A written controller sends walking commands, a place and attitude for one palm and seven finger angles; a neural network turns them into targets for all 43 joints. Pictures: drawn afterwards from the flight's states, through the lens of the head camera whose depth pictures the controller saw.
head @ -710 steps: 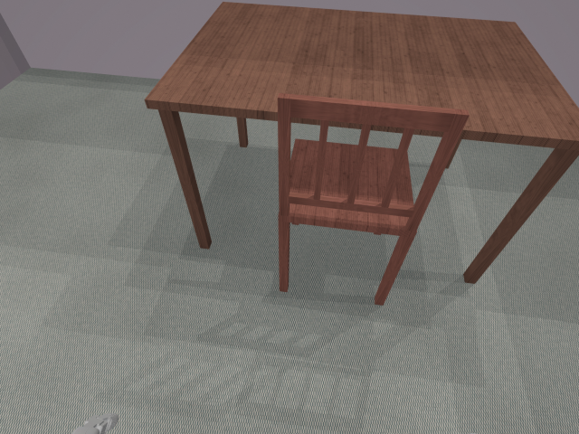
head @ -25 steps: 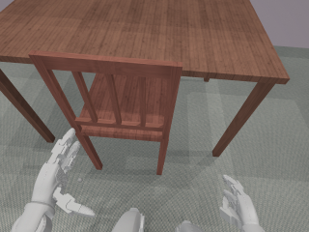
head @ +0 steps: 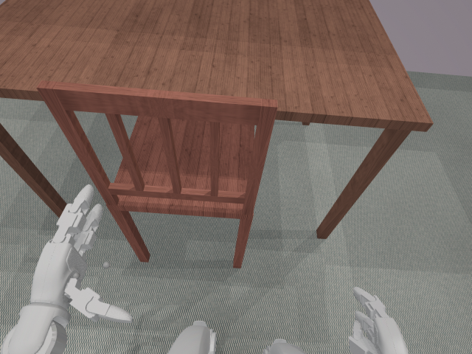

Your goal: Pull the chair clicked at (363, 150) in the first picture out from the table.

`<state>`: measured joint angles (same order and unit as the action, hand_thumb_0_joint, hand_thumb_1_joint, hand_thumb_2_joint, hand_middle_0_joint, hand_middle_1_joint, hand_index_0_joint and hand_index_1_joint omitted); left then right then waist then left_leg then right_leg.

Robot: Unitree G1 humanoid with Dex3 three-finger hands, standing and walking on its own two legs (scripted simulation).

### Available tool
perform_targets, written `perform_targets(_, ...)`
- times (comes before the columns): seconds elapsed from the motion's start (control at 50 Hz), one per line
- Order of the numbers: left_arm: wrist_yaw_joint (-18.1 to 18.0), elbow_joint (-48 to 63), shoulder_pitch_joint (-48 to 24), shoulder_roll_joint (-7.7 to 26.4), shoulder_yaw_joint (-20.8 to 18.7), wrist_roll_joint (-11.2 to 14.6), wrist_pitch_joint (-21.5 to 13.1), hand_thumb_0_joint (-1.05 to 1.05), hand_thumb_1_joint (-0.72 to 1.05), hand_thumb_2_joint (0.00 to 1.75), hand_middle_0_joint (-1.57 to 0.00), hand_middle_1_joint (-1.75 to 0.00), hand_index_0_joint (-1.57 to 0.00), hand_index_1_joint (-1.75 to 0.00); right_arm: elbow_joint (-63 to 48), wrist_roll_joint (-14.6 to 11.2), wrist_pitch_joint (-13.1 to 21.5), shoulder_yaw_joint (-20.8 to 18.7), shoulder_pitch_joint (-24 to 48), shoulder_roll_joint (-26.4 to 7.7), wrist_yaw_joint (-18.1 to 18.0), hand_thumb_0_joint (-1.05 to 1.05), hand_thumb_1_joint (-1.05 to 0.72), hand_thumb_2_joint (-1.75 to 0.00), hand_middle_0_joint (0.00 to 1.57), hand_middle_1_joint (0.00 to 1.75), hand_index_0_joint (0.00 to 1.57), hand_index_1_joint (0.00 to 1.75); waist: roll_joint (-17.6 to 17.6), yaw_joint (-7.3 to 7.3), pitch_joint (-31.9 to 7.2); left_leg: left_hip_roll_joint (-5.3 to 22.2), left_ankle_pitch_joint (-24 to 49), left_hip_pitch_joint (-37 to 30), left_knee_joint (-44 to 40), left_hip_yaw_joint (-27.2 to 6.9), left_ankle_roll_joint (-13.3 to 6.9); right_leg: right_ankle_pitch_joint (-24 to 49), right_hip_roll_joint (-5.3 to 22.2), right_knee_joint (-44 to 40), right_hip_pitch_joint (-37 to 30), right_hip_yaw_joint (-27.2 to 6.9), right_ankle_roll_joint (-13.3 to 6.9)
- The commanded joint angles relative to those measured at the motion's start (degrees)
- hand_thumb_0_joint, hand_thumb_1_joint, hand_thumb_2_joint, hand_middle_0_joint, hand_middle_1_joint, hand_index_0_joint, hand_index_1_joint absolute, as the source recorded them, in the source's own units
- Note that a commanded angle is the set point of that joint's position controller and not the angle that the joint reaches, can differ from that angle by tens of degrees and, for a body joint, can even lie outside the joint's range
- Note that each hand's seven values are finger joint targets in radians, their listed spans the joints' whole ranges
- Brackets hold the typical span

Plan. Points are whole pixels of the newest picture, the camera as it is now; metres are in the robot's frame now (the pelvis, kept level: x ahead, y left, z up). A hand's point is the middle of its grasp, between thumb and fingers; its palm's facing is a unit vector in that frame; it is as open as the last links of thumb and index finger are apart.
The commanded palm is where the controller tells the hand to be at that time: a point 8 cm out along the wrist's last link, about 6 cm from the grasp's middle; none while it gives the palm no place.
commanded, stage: raise the hand toward the chair's back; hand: left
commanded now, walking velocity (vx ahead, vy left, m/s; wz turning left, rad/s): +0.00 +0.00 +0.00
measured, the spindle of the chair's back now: (171, 158) +0.50 +0.17 -0.02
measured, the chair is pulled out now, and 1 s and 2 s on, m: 0.00 0.00 0.00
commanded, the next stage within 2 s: aim the fingers beside a spindle in 0.18 s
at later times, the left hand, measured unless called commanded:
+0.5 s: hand (128, 264) +0.25 +0.18 +0.03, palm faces -0.04 -1.00 -0.02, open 16.9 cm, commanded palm +0.24 +0.24 +0.04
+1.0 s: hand (149, 237) +0.30 +0.16 +0.01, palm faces -0.01 -1.00 -0.04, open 16.9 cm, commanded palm +0.28 +0.22 +0.02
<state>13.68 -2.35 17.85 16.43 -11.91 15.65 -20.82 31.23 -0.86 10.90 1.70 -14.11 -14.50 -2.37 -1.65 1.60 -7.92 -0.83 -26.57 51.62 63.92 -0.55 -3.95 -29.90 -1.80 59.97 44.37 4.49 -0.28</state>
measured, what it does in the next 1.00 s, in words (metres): stands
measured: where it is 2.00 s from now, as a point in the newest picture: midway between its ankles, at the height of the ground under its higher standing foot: outside the picture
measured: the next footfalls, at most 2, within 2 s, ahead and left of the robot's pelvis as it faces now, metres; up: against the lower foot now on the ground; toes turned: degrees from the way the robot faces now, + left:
none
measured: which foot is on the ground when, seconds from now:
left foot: down 0.00-1.00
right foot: down 0.00-1.00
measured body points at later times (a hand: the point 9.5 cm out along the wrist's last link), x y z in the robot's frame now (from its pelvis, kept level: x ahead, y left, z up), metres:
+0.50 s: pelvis +0.00 -0.01 -0.01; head +0.06 +0.01 +0.44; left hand +0.24 +0.24 +0.03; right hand +0.18 -0.24 -0.08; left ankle +0.04 +0.07 -0.66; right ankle +0.00 -0.13 -0.66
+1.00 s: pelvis +0.00 -0.02 -0.02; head +0.08 -0.01 +0.42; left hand +0.29 +0.22 +0.02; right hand +0.16 -0.27 -0.11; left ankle +0.04 +0.07 -0.66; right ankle +0.00 -0.13 -0.66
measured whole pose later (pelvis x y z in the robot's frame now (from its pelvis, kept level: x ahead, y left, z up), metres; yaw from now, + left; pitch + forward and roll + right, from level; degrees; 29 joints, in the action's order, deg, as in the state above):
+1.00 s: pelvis +0.00 -0.02 -0.02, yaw +0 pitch +18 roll -3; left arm 11.9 -15.0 2.6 14.7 -10.2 13.3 -22.1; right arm 32.7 -0.3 8.6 1.9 -12.3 -14.7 -1.7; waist -2.1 2.2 -8.3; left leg -0.1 -28.0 58.7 68.8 -0.8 -2.4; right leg -32.3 -2.3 66.5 52.3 4.9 -2.0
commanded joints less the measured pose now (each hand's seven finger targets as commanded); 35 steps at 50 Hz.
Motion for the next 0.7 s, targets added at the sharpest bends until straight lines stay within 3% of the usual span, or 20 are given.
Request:
perform_targets(0.0, 0.74, 8.25, -3.98, 6.27, -2.68, 0.36, -3.54, 0.0, -0.5, 0.3, -0.06, -0.08, -0.06, -0.08, -8.2, -0.33, 2.77, -3.47, 3.18, -8.58, -0.4, 0.0, -0.9, -0.9, 0.2, 0.3, 0.2, 0.3, -3.38, -0.09, -10.61, 2.62, 9.07, -15.89, -11.76, -6.78, 3.67, 6.82, 0.15, -6.74, 2.82, 0.21, -1.81)
perform_targets(0.12, 2.46, 13.54, -4.39, 8.46, -3.92, 1.47, -2.15, 0.0, -0.5, 0.3, -0.06, -0.08, -0.06, -0.08, -9.09, -0.69, 3.01, -3.5, 3.1, -8.39, -1.0, 0.0, -0.9, -0.9, 0.2, 0.3, 0.2, 0.3, -3.83, -0.71, -15.36, 2.46, 12.89, -19.03, -11.51, -6.11, 3.19, 9.48, 0.09, -7.86, -0.46, -0.42, -1.7)
perform_targets(0.18, 0.81, 13.18, -4.99, 9.41, -5.7, 1.47, -3.04, 0.0, -0.5, 0.3, -0.06, -0.08, -0.06, -0.08, -8.19, -0.33, 2.99, -3.23, 3.33, -8.01, -1.03, 0.0, -0.9, -0.9, 0.2, 0.3, 0.2, 0.3, -3.84, -0.75, -13.06, 2.5, 12.62, -17.8, -11.39, -6.42, 3.42, 8.93, -0.1, -7.38, 0.73, -0.13, -1.77)
perform_targets(0.28, 0.79, 7.9, -6.08, 6.2, -2.93, 0.71, -3.48, 0.0, -0.5, 0.3, -0.06, -0.08, -0.06, -0.08, -7.74, -0.3, 2.79, -2.94, 3.68, -8.09, -0.82, 0.0, -0.9, -0.9, 0.2, 0.3, 0.2, 0.3, -2.51, 0.48, -8.97, 2.33, 7.25, -14.32, -11.01, -6.42, 3.09, 6.03, 0.04, -7.13, 3.61, -0.1, -1.64)
perform_targets(0.38, 2.64, 8.01, -11.01, 5.33, 0.05, 0.36, -2.65, 0.0, -0.5, 0.3, -0.06, -0.08, -0.06, -0.08, -8.15, -0.52, 3.1, -2.97, 3.27, -8.58, -1.14, 0.0, -0.9, -0.9, 0.2, 0.3, 0.2, 0.3, -2.48, 0.99, -12.01, 2.18, 6.67, -14.61, -10.03, -6.23, 2.7, 5.86, 0.28, -7.04, 3.16, -0.81, -1.61)
perform_targets(0.46, 1.3, 10.08, -13.93, 7.41, -1.7, 0.11, -3.26, 0.0, -0.5, 0.3, -0.06, -0.08, -0.06, -0.08, -7.98, -0.18, 3.2, -2.99, 3.3, -8.31, -1.2, 0.0, -0.9, -0.9, 0.2, 0.3, 0.2, 0.3, -4.03, 0.15, -14.78, 1.95, 9.71, -15.76, -9.29, -5.74, 2.79, 7.66, 0.51, -6.57, 2.3, -1.11, -1.74)
perform_targets(0.48, 0.38, 9.48, -13.28, 9.56, -4.17, -0.16, -3.56, 0.0, -0.5, 0.3, -0.06, -0.08, -0.06, -0.08, -7.5, -0.09, 3.01, -3.17, 3.01, -8.38, -1.24, 0.0, -0.9, -0.9, 0.2, 0.3, 0.2, 0.3, -2.59, -0.26, -15.22, 2.13, 10.54, -15.25, -8.88, -5.51, 2.77, 8.17, 0.27, -6.38, 1.81, -1.19, -1.81)
perform_targets(0.58, -1.4, 3.15, -14.04, 8.43, -5.03, -0.64, -3.75, 0.0, -0.5, 0.3, -0.06, -0.08, -0.06, -0.08, -7.09, 0.11, 1.83, -2.94, 3.63, -8.02, -0.6, 0.0, -0.9, -0.9, 0.2, 0.3, 0.2, 0.3, -2.92, -0.36, -12.35, 1.66, 8.53, -11.11, -7.94, -4.35, 2.65, 7.14, 0.23, -5.91, 3.04, -1.54, -1.85)
perform_targets(0.64, -0.51, 3.38, -15.51, 6.24, -2.34, -0.57, -3.51, 0.0, -0.5, 0.3, -0.06, -0.08, -0.06, -0.08, -7.46, 0.01, 1.67, -3.13, 3.31, -8.19, -0.25, 0.0, -0.9, -0.9, 0.2, 0.3, 0.2, 0.3, -4.18, 0.01, -15.2, 1.77, 10.85, -12.95, -7.45, -4.2, 2.68, 9.34, 0.47, -5.48, 2.46, -1.61, -1.85)
perform_targets(0.68, 0.28, 2.57, -14.21, 6.57, -2.24, -0.3, -3.23, 0.0, -0.5, 0.3, -0.06, -0.08, -0.06, -0.08, -7.67, -0.17, 1.57, -3.32, 2.96, -8.54, -0.27, 0.0, -0.9, -0.9, 0.2, 0.3, 0.2, 0.3, -1.93, 0.12, -16.01, 1.89, 12.04, -12.98, -7.19, -4.13, 2.43, 10.63, 0.27, -5.72, 1.54, -1.8, -1.75)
